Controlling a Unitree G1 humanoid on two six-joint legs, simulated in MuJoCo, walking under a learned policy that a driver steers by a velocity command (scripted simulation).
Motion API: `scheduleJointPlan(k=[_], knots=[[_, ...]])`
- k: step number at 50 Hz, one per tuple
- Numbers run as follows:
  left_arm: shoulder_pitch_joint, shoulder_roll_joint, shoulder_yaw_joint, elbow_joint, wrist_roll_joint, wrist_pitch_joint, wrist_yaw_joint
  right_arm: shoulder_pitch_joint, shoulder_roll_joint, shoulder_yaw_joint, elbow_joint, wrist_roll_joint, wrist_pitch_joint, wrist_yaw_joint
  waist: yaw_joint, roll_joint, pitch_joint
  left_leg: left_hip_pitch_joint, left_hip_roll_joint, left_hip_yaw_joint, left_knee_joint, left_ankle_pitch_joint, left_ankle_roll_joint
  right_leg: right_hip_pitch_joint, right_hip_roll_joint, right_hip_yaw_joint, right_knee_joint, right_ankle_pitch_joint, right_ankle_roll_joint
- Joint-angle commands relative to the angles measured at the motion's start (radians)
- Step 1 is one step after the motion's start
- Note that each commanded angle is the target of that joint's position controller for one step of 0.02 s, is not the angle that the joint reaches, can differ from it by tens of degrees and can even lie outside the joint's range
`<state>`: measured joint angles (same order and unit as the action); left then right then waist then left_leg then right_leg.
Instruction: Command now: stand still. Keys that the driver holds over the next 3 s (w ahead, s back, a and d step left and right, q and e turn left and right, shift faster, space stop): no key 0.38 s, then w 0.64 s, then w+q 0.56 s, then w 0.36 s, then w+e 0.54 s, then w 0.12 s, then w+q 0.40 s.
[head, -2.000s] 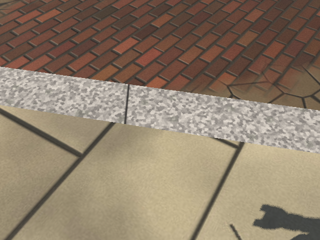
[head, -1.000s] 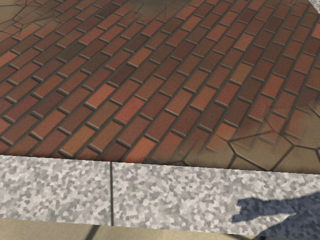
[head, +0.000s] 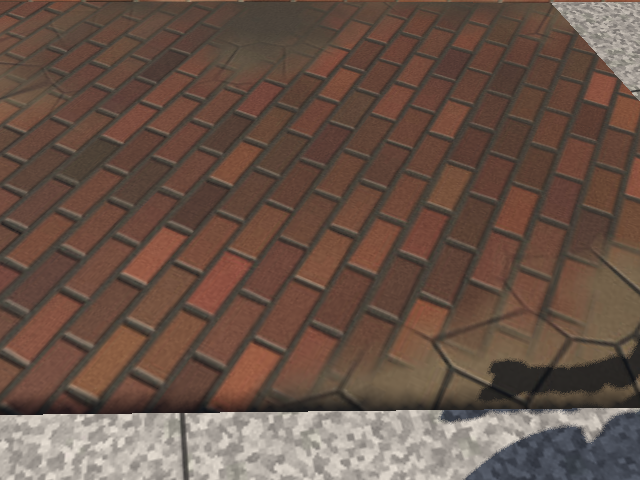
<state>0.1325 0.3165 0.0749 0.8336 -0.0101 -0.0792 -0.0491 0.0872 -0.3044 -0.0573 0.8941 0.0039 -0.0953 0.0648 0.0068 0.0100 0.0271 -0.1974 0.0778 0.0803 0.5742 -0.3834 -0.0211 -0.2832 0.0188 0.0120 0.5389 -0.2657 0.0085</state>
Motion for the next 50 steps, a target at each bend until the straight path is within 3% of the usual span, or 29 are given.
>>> scheduleJointPlan(k=[1, 19, 20, 21, 22, 23, 25, 26, 27, 29, 30, 31, 32, 33, 34, 35, 36, 38, 39, 41, 42, 44, 46, 48, 50], knots=[[-0.031, 0.137, 0.027, -0.058, -0.001, -0.013, 0.005, -0.013, -0.152, -0.033, -0.047, 0.000, -0.010, -0.003, -0.012, 0.020, -0.095, 0.010, 0.035, -0.036, -0.082, 0.348, 0.046, 0.073, -0.037, 0.032, -0.043, 0.298, -0.040], [-0.043, 0.175, 0.015, -0.016, 0.001, -0.008, 0.007, -0.022, -0.189, -0.033, -0.017, -0.002, -0.003, -0.010, -0.007, 0.005, -0.070, 0.009, 0.019, -0.041, -0.131, 0.292, 0.048, 0.120, -0.050, 0.030, -0.073, 0.270, -0.038], [-0.020, 0.182, 0.017, -0.005, 0.003, -0.005, 0.009, 0.003, -0.195, -0.035, -0.007, -0.004, 0.001, -0.011, -0.007, 0.007, -0.063, 0.007, 0.024, -0.052, -0.161, 0.181, 0.057, 0.122, -0.049, 0.032, -0.092, 0.166, -0.042], [0.004, 0.218, 0.033, 0.000, 0.019, -0.001, 0.019, 0.039, -0.240, -0.052, 0.004, -0.021, 0.005, -0.021, -0.013, 0.022, -0.025, -0.008, 0.033, -0.072, -0.195, -0.017, 0.099, 0.096, -0.034, 0.026, -0.093, -0.053, -0.064], [0.004, 0.220, 0.038, -0.001, 0.039, -0.001, 0.031, 0.079, -0.262, -0.064, 0.019, -0.041, 0.006, -0.031, -0.028, 0.048, 0.028, -0.013, 0.067, -0.128, -0.250, -0.202, 0.155, 0.036, -0.021, 0.027, -0.085, -0.232, -0.084], [-0.019, 0.190, 0.032, -0.009, 0.053, -0.002, 0.041, 0.129, -0.254, -0.066, 0.033, -0.052, 0.002, -0.044, -0.054, 0.074, 0.074, 0.030, 0.122, -0.217, -0.314, -0.310, 0.213, -0.053, -0.012, 0.025, -0.052, -0.282, -0.093], [-0.076, 0.083, 0.006, -0.031, 0.073, -0.011, 0.051, 0.151, -0.199, -0.047, 0.037, -0.044, -0.006, -0.074, -0.073, 0.143, 0.121, 0.170, 0.278, -0.386, -0.423, -0.332, 0.298, -0.187, -0.010, -0.033, 0.054, -0.148, -0.086], [-0.080, 0.060, 0.000, -0.036, 0.076, -0.018, 0.053, 0.142, -0.162, -0.031, 0.027, -0.039, -0.005, -0.083, -0.070, 0.144, 0.119, 0.179, 0.307, -0.404, -0.443, -0.267, 0.301, -0.166, -0.031, -0.011, 0.094, -0.154, -0.100], [-0.061, 0.061, 0.002, -0.036, 0.075, -0.022, 0.053, 0.106, -0.147, -0.020, 0.013, -0.037, -0.004, -0.088, -0.040, 0.133, 0.118, 0.148, 0.290, -0.361, -0.450, -0.210, 0.280, -0.100, -0.034, -0.020, 0.087, -0.171, -0.114], [0.038, 0.086, 0.016, 0.004, 0.062, -0.037, 0.032, -0.006, -0.188, -0.023, -0.017, -0.034, 0.018, -0.082, 0.042, 0.098, 0.107, 0.019, 0.187, -0.211, -0.392, -0.158, 0.230, 0.158, 0.011, -0.094, -0.069, -0.038, -0.124], [0.097, 0.080, 0.016, 0.028, 0.064, -0.050, 0.017, -0.003, -0.198, -0.025, -0.016, -0.055, 0.031, -0.074, 0.061, 0.066, 0.086, -0.023, 0.139, -0.157, -0.291, -0.121, 0.228, 0.264, 0.026, -0.103, -0.093, 0.018, -0.117], [0.194, 0.089, 0.020, 0.052, 0.073, -0.060, 0.015, 0.036, -0.165, -0.017, -0.006, -0.086, 0.034, -0.064, 0.089, 0.003, 0.041, -0.086, 0.084, -0.106, -0.114, -0.051, 0.214, 0.382, -0.009, -0.042, -0.107, 0.012, -0.130], [0.346, 0.169, 0.034, 0.073, 0.078, -0.067, 0.032, 0.003, -0.091, 0.000, -0.047, -0.103, 0.023, -0.040, 0.140, -0.187, -0.020, -0.323, -0.063, -0.007, 0.224, -0.039, 0.123, 0.565, -0.202, 0.347, -0.204, 0.011, -0.283], [0.532, 0.190, 0.026, 0.093, 0.091, -0.070, 0.034, -0.011, -0.054, 0.012, -0.042, -0.092, -0.006, -0.016, 0.223, -0.209, -0.005, -0.565, -0.136, -0.190, 0.487, -0.211, 0.116, 0.700, -0.367, 0.655, -0.346, 0.111, -0.401], [0.505, 0.151, 0.012, 0.123, 0.099, -0.074, 0.028, -0.007, -0.039, 0.015, -0.044, -0.063, -0.035, -0.019, 0.174, -0.142, 0.114, -0.713, -0.096, -0.296, 0.620, -0.149, 0.149, 0.668, -0.433, 0.596, -0.362, 0.104, -0.384], [0.430, 0.080, -0.009, 0.122, 0.102, -0.064, 0.023, 0.005, -0.091, 0.001, -0.020, -0.068, -0.044, -0.032, 0.130, -0.065, 0.117, -0.693, -0.060, -0.264, 0.686, -0.093, 0.161, 0.612, -0.391, 0.474, -0.354, 0.072, -0.340], [0.371, 0.034, -0.034, 0.110, 0.098, -0.055, 0.018, 0.034, -0.098, -0.005, -0.018, -0.087, -0.040, -0.038, 0.081, -0.053, 0.102, -0.646, -0.037, -0.223, 0.667, -0.042, 0.173, 0.547, -0.352, 0.375, -0.374, 0.071, -0.314], [0.276, -0.009, -0.061, 0.079, 0.094, -0.035, 0.027, 0.052, -0.036, 0.009, -0.017, -0.103, -0.010, -0.031, 0.007, -0.056, 0.124, -0.517, 0.023, -0.185, 0.581, 0.056, 0.169, 0.359, -0.306, 0.241, -0.441, 0.115, -0.275], [0.256, -0.022, -0.069, 0.067, 0.090, -0.030, 0.036, 0.045, -0.019, 0.012, -0.019, -0.103, 0.004, -0.024, -0.005, -0.058, 0.124, -0.478, 0.027, -0.157, 0.527, 0.109, 0.154, 0.309, -0.277, 0.187, -0.478, 0.123, -0.258], [0.264, -0.010, -0.071, 0.066, 0.089, -0.036, 0.042, -0.012, 0.023, 0.028, -0.040, -0.090, 0.021, -0.006, 0.001, -0.058, 0.117, -0.392, 0.018, -0.076, 0.347, 0.235, 0.118, 0.212, -0.206, 0.070, -0.502, 0.177, -0.229], [0.286, 0.005, -0.069, 0.076, 0.088, -0.038, 0.033, -0.066, 0.037, 0.037, -0.058, -0.082, 0.029, 0.000, 0.015, -0.055, 0.119, -0.329, 0.000, -0.033, 0.231, 0.267, 0.096, 0.154, -0.178, 0.019, -0.499, 0.216, -0.227], [0.407, 0.033, -0.061, 0.129, 0.083, -0.036, 0.005, -0.148, 0.042, 0.046, -0.093, -0.069, 0.040, 0.003, 0.054, -0.089, 0.121, -0.299, -0.025, -0.025, 0.120, 0.295, 0.063, 0.166, -0.211, 0.034, -0.478, 0.297, -0.251], [0.433, 0.048, -0.050, 0.147, 0.083, -0.033, -0.013, -0.164, 0.007, 0.039, -0.105, -0.066, 0.044, -0.009, 0.043, -0.093, 0.136, -0.346, -0.035, -0.052, 0.037, 0.328, 0.077, 0.261, -0.270, 0.066, -0.459, 0.351, -0.261], [0.421, 0.046, -0.044, 0.148, 0.085, -0.023, -0.014, -0.185, -0.012, 0.033, -0.114, -0.068, 0.042, -0.018, 0.030, -0.096, 0.125, -0.339, -0.052, -0.047, -0.005, 0.332, 0.106, 0.333, -0.296, 0.065, -0.438, 0.398, -0.249], [0.396, 0.054, -0.038, 0.139, 0.095, -0.013, -0.010, -0.170, -0.042, 0.016, -0.115, -0.050, 0.033, -0.020, -0.015, -0.089, 0.087, -0.205, -0.100, 0.002, -0.048, 0.357, 0.137, 0.331, -0.268, 0.018, -0.360, 0.615, -0.211]])
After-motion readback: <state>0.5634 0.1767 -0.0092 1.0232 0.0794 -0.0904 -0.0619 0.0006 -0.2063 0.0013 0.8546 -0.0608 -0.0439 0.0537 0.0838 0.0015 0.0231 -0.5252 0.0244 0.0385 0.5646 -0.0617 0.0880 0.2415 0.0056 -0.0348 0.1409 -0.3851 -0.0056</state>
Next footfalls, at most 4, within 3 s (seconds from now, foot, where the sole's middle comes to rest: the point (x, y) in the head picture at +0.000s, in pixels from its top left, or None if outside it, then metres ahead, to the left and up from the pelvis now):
1.02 left None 0.42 0.11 -0.77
1.44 right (373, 435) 0.58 -0.08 -0.77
1.88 left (227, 358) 0.84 0.27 -0.91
2.38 right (301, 256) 1.18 0.09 -0.91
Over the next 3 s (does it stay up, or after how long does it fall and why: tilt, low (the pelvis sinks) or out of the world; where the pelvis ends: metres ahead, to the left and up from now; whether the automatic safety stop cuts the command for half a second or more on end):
stays up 1.35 0.21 -0.15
